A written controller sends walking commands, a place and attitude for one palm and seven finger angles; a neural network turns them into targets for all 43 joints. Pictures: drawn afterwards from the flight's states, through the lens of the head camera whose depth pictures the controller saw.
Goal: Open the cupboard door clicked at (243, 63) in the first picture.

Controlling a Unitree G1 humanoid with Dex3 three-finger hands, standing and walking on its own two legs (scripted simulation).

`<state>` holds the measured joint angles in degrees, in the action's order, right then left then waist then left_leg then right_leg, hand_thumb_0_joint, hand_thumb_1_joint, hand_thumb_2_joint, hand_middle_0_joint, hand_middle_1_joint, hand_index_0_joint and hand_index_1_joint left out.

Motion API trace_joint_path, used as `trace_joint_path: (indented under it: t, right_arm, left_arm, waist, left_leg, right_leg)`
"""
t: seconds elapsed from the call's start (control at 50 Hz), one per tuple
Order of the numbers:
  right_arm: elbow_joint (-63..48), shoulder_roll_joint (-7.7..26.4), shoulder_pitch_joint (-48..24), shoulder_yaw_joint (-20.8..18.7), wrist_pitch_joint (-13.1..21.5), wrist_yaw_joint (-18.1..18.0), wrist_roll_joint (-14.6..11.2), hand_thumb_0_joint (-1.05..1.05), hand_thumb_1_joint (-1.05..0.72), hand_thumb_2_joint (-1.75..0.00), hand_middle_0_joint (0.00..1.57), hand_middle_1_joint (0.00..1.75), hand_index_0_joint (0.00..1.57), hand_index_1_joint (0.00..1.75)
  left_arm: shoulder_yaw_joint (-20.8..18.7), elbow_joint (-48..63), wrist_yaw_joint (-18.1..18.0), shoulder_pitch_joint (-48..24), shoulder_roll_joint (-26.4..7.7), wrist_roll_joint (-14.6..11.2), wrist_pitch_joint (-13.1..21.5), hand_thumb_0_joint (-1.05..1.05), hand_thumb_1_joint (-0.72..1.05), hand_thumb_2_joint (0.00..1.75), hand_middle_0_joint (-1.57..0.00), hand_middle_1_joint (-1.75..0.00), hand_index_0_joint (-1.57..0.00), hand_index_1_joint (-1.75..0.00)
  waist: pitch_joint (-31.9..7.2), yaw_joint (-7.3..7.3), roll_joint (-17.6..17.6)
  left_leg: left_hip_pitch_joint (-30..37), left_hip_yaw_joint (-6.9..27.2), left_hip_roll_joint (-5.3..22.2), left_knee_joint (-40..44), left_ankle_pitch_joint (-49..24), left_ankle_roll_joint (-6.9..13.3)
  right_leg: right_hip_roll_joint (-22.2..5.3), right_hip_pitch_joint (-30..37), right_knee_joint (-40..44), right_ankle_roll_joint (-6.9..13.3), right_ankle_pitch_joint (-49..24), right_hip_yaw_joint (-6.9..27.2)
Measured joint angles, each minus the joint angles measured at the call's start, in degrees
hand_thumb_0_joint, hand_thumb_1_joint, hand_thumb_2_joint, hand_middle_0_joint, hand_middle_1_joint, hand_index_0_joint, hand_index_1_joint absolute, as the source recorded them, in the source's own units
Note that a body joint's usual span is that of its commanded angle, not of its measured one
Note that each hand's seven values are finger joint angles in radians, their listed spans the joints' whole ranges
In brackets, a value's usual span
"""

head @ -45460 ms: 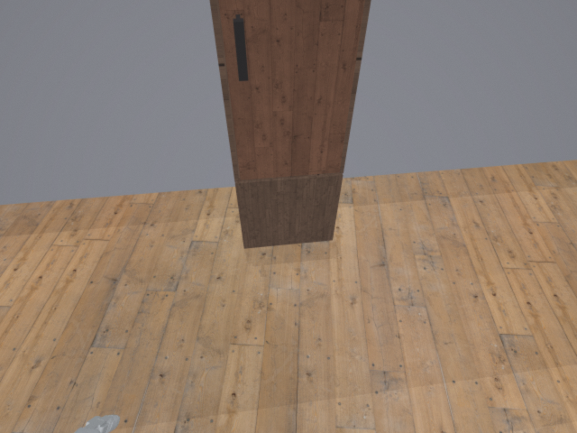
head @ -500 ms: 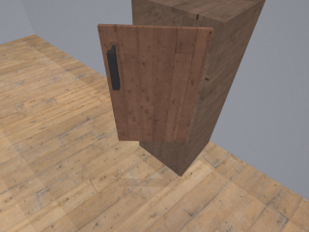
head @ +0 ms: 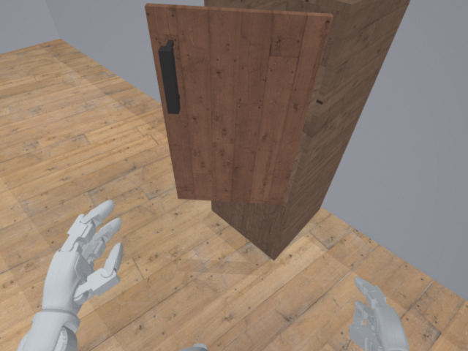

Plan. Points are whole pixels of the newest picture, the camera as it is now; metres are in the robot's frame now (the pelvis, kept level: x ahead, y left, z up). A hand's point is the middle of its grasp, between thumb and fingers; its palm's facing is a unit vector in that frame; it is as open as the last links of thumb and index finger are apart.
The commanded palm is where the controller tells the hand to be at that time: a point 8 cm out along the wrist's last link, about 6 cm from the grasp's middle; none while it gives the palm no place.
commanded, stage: raise the hand with hooked fingers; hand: left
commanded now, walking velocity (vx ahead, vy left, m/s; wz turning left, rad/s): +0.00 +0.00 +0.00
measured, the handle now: (172, 77) +0.62 +0.16 +0.17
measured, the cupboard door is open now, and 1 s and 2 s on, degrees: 40 40 40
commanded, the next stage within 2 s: move the hooked fingers beside the handle in 1.78 s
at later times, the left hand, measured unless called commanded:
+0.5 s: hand (99, 253) +0.25 +0.22 +0.08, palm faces -0.04 -1.00 -0.06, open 11.0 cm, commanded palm +0.22 +0.27 +0.09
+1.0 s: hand (54, 204) +0.29 +0.27 +0.15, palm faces +0.04 -1.00 -0.08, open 13.6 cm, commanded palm +0.25 +0.31 +0.15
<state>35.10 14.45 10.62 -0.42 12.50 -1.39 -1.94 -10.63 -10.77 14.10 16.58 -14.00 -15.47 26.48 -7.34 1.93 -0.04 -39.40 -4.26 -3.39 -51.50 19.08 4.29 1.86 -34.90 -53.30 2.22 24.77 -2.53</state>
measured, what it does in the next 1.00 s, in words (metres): stands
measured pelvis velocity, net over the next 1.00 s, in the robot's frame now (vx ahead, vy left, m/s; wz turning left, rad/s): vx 0.03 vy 0.00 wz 0.03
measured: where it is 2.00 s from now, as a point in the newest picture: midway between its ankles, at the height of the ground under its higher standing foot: outside the picture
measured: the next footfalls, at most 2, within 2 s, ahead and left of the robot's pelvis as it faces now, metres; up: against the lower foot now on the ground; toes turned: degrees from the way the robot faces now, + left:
none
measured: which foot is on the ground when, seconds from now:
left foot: down 0.00-1.00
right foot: down 0.00-1.00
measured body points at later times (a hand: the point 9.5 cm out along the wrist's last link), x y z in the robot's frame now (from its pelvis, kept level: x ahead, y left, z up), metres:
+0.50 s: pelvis +0.04 -0.02 +0.01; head +0.07 -0.02 +0.46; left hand +0.25 +0.27 +0.08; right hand +0.21 -0.24 -0.07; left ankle +0.07 +0.06 -0.69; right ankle +0.02 -0.10 -0.69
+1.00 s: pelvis +0.03 +0.00 +0.03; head +0.03 +0.00 +0.48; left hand +0.28 +0.32 +0.16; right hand +0.22 -0.23 -0.03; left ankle +0.07 +0.06 -0.69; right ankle +0.02 -0.10 -0.69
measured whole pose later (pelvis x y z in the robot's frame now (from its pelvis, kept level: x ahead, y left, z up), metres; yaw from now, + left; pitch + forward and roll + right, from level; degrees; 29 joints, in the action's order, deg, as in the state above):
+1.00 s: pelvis +0.03 +0.00 +0.03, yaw +2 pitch +2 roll -3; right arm 31.8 15.3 14.4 3.9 12.4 -5.8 -4.7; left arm -21.2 -8.1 24.1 4.0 -25.2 -21.2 4.7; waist -3.7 -1.0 2.8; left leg -26.6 -0.8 -3.1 -41.0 16.9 5.3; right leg 3.3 -19.4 -37.5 2.3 20.8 -4.7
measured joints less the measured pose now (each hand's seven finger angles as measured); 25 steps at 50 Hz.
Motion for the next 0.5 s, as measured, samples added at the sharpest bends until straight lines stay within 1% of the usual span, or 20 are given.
trace_joint_path:
  t: [0.02, 0.06, 0.08, 0.1, 0.12, 0.14, 0.16, 0.18, 0.22, 0.26, 0.28, 0.3, 0.32, 0.34, 0.38, 0.42, 0.44, 0.46, 0.48, 0.5]
  right_arm:
    - [-1.76, 0.08, -0.29, -0.11, -0.21, 0.22, -0.42, 0.01, -0.90, -0.90, 0.21, 0.30, 0.20, 0.30]
    - [-4.97, 0.43, -0.26, -0.25, -0.58, 0.22, -1.02, 0.01, -0.90, -0.90, 0.21, 0.30, 0.20, 0.30]
    - [-6.32, 0.63, 0.06, -0.34, -0.69, 0.09, -1.08, 0.01, -0.90, -0.90, 0.21, 0.30, 0.20, 0.30]
    - [-7.37, 0.78, 0.48, -0.45, -0.72, -0.08, -1.01, 0.01, -0.90, -0.90, 0.21, 0.30, 0.20, 0.30]
    - [-8.11, 0.86, 0.96, -0.57, -0.66, -0.31, -0.86, 0.01, -0.90, -0.90, 0.21, 0.30, 0.20, 0.30]
    - [-8.51, 0.86, 1.45, -0.68, -0.49, -0.54, -0.65, 0.01, -0.90, -0.90, 0.21, 0.30, 0.20, 0.30]
    - [-8.61, 0.84, 1.93, -0.71, -0.25, -0.78, -0.32, 0.01, -0.90, -0.90, 0.21, 0.30, 0.20, 0.30]
    - [-8.39, 0.80, 2.30, -0.65, 0.01, -0.98, -0.01, 0.01, -0.90, -0.90, 0.21, 0.30, 0.20, 0.30]
    - [-7.16, 0.76, 2.43, -0.22, 0.55, -1.23, 0.39, 0.01, -0.90, -0.90, 0.20, 0.30, 0.20, 0.30]
    - [-5.63, 0.85, 1.83, 0.61, 0.97, -1.30, 0.46, 0.01, -0.90, -0.90, 0.20, 0.30, 0.20, 0.30]
    - [-4.95, 0.85, 1.37, 1.16, 1.01, -1.36, 0.37, 0.01, -0.90, -0.90, 0.20, 0.30, 0.20, 0.30]
    - [-4.33, 0.74, 0.90, 1.71, 0.95, -1.45, 0.17, 0.01, -0.90, -0.90, 0.21, 0.30, 0.20, 0.30]
    - [-3.82, 0.46, 0.52, 2.23, 0.77, -1.56, -0.13, 0.01, -0.90, -0.90, 0.21, 0.30, 0.20, 0.30]
    - [-3.49, 0.07, 0.34, 2.71, 0.46, -1.71, -0.46, 0.01, -0.90, -0.90, 0.21, 0.30, 0.20, 0.30]
    - [-3.27, -0.83, 0.57, 3.53, -0.18, -2.01, -1.09, 0.01, -0.90, -0.90, 0.21, 0.30, 0.20, 0.30]
    - [-3.50, -1.63, 1.61, 4.12, -0.80, -2.31, -1.37, 0.01, -0.90, -0.90, 0.21, 0.30, 0.20, 0.30]
    - [-3.65, -1.92, 2.37, 4.27, -0.99, -2.43, -1.41, 0.01, -0.90, -0.90, 0.21, 0.30, 0.20, 0.30]
    - [-3.82, -2.09, 3.24, 4.29, -1.04, -2.52, -1.35, 0.01, -0.90, -0.90, 0.21, 0.30, 0.20, 0.30]
    - [-3.94, -2.14, 4.12, 4.21, -0.97, -2.57, -1.28, 0.01, -0.90, -0.90, 0.21, 0.30, 0.20, 0.30]
    - [-3.95, -2.11, 4.93, 4.00, -0.81, -2.57, -1.21, 0.01, -0.90, -0.90, 0.21, 0.30, 0.20, 0.30]
  left_arm:
    - [-0.34, -0.80, 3.00, 0.72, -0.61, -0.57, -0.07, 0.00, 0.70, 0.81, -0.21, -0.44, -0.22, -0.43]
    - [-0.81, -1.02, 7.04, 3.69, -1.46, -1.35, -2.91, 0.00, 0.66, 0.79, -0.21, -0.46, -0.22, -0.46]
    - [-1.03, -0.35, 7.90, 5.69, -1.74, -1.66, -4.80, 0.00, 0.64, 0.78, -0.21, -0.48, -0.22, -0.47]
    - [-1.29, 0.87, 7.97, 7.91, -1.87, -1.90, -6.33, 0.00, 0.61, 0.77, -0.22, -0.49, -0.23, -0.49]
    - [-1.58, 2.77, 7.33, 10.19, -1.88, -2.04, -7.31, 0.01, 0.59, 0.76, -0.22, -0.51, -0.23, -0.50]
    - [-1.87, 5.28, 6.16, 12.40, -1.84, -2.08, -7.59, 0.01, 0.57, 0.75, -0.22, -0.52, -0.23, -0.52]
    - [-2.14, 8.17, 4.73, 14.31, -1.86, -2.07, -7.15, 0.01, 0.54, 0.74, -0.22, -0.54, -0.23, -0.53]
    - [-2.43, 11.00, 3.32, 15.66, -1.96, -2.04, -5.99, 0.01, 0.52, 0.73, -0.23, -0.55, -0.23, -0.55]
    - [-3.11, 15.19, 1.37, 16.23, -2.10, -2.27, -2.29, 0.02, 0.47, 0.71, -0.23, -0.58, -0.24, -0.57]
    - [-3.81, 16.79, 1.40, 13.86, -2.27, -2.76, 1.03, 0.02, 0.42, 0.69, -0.23, -0.61, -0.24, -0.60]
    - [-4.05, 16.65, 2.21, 11.86, -2.51, -3.04, 1.80, 0.01, 0.40, 0.68, -0.23, -0.63, -0.24, -0.62]
    - [-4.18, 15.94, 3.47, 9.62, -2.89, -3.30, 1.76, 0.01, 0.38, 0.67, -0.23, -0.64, -0.24, -0.63]
    - [-4.19, 14.78, 5.07, 7.40, -3.43, -3.49, 0.82, 0.01, 0.35, 0.66, -0.23, -0.66, -0.24, -0.65]
    - [-4.07, 13.38, 6.82, 5.41, -4.11, -3.60, -1.04, 0.01, 0.33, 0.65, -0.23, -0.67, -0.24, -0.66]
    - [-3.75, 10.29, 10.18, 2.57, -5.60, -3.89, -6.48, 0.01, 0.28, 0.63, -0.24, -0.70, -0.24, -0.69]
    - [-3.95, 8.43, 12.04, 1.85, -6.81, -4.47, -12.07, 0.01, 0.24, 0.61, -0.24, -0.73, -0.25, -0.72]
    - [-4.41, 8.18, 12.20, 2.12, -7.13, -4.99, -14.00, 0.01, 0.21, 0.60, -0.24, -0.75, -0.25, -0.74]
    - [-5.13, 8.44, 11.90, 2.64, -7.25, -5.61, -15.23, 0.01, 0.19, 0.59, -0.25, -0.76, -0.26, -0.75]
    - [-6.04, 9.11, 11.19, 3.27, -7.20, -6.27, -15.67, 0.01, 0.17, 0.58, -0.25, -0.78, -0.26, -0.77]
    - [-7.07, 10.05, 10.21, 3.94, -6.98, -6.94, -15.39, 0.01, 0.14, 0.57, -0.25, -0.79, -0.26, -0.78]
  waist:
    - [0.08, -0.10, -0.49]
    - [0.35, -0.53, -1.23]
    - [0.39, -0.88, -1.51]
    - [0.46, -1.29, -1.68]
    - [0.62, -1.75, -1.73]
    - [0.82, -2.27, -1.70]
    - [0.99, -2.84, -1.61]
    - [1.09, -3.41, -1.45]
    - [1.19, -4.20, -0.71]
    - [1.37, -4.46, 0.66]
    - [1.55, -4.45, 1.40]
    - [1.72, -4.39, 2.06]
    - [1.86, -4.30, 2.59]
    - [1.96, -4.17, 2.98]
    - [2.11, -3.72, 3.43]
    - [1.88, -2.97, 3.42]
    - [1.67, -2.61, 3.29]
    - [1.44, -2.35, 3.13]
    - [1.24, -2.16, 2.95]
    - [1.06, -2.03, 2.75]
  left_leg:
    - [-1.38, 0.12, 0.35, -1.99, 0.80, 0.51]
    - [-3.22, 0.64, 0.93, -4.80, 2.20, 1.07]
    - [-3.80, 1.00, 1.16, -5.68, 2.77, 0.95]
    - [-4.10, 1.46, 1.37, -6.28, 3.26, 0.75]
    - [-4.13, 2.01, 1.55, -6.65, 3.65, 0.54]
    - [-3.97, 2.59, 1.70, -6.83, 3.97, 0.34]
    - [-3.78, 3.19, 1.78, -6.92, 4.21, 0.14]
    - [-3.67, 3.77, 1.81, -6.98, 4.38, -0.03]
    - [-3.87, 4.92, 1.74, -7.22, 4.57, -0.27]
    - [-4.68, 5.95, 1.59, -7.83, 4.69, -0.37]
    - [-5.16, 6.28, 1.53, -8.15, 4.72, -0.38]
    - [-5.60, 6.45, 1.52, -8.33, 4.71, -0.39]
    - [-5.88, 6.43, 1.56, -8.27, 4.64, -0.39]
    - [-5.94, 6.24, 1.65, -7.92, 4.47, -0.31]
    - [-5.18, 5.49, 1.89, -6.43, 4.01, -0.29]
    - [-3.57, 4.47, 2.09, -4.21, 3.49, -0.32]
    - [-2.55, 3.97, 2.17, -3.01, 3.25, -0.33]
    - [-1.47, 3.53, 2.25, -1.90, 3.07, -0.34]
    - [-0.38, 3.18, 2.31, -0.89, 2.93, -0.34]
    - [0.65, 2.90, 2.33, 0.00, 2.82, -0.34]
  right_leg:
    - [0.33, -1.23, -1.72, 0.30, 0.78, -0.26]
    - [0.92, -2.64, -3.83, 0.80, 2.36, -0.91]
    - [1.18, -2.96, -4.23, 1.05, 2.76, -1.28]
    - [1.44, -2.95, -4.27, 1.26, 3.03, -1.71]
    - [1.70, -2.61, -4.01, 1.44, 3.21, -2.21]
    - [1.94, -2.06, -3.54, 1.61, 3.30, -2.72]
    - [2.14, -1.48, -2.99, 1.73, 3.36, -3.25]
    - [2.28, -0.99, -2.46, 1.84, 3.39, -3.77]
    - [2.42, -0.46, -1.70, 1.95, 3.43, -4.84]
    - [2.44, -0.65, -1.53, 1.99, 3.51, -5.87]
    - [2.44, -0.95, -1.62, 2.00, 3.56, -6.22]
    - [2.44, -1.30, -1.69, 2.00, 3.56, -6.40]
    - [2.48, -1.61, -1.64, 1.98, 3.48, -6.37]
    - [2.53, -1.79, -1.39, 1.99, 3.30, -6.16]
    - [2.67, -1.49, -0.27, 1.94, 2.67, -5.29]
    - [2.76, -0.46, 1.42, 1.66, 1.96, -4.09]
    - [2.81, 0.29, 2.37, 1.52, 1.63, -3.48]
    - [2.88, 1.14, 3.32, 1.46, 1.32, -2.94]
    - [2.94, 2.06, 4.23, 1.45, 1.07, -2.49]
    - [2.96, 2.97, 5.04, 1.45, 0.87, -2.13]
